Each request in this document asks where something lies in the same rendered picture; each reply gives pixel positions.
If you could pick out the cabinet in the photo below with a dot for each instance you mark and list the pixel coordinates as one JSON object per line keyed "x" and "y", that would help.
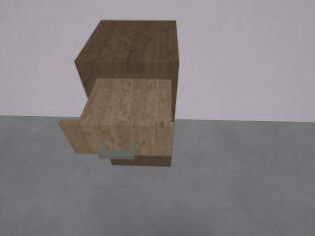
{"x": 133, "y": 50}

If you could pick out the handle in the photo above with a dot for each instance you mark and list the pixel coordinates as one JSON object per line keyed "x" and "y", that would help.
{"x": 116, "y": 153}

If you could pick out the drawer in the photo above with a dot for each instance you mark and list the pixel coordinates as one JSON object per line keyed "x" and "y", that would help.
{"x": 122, "y": 111}

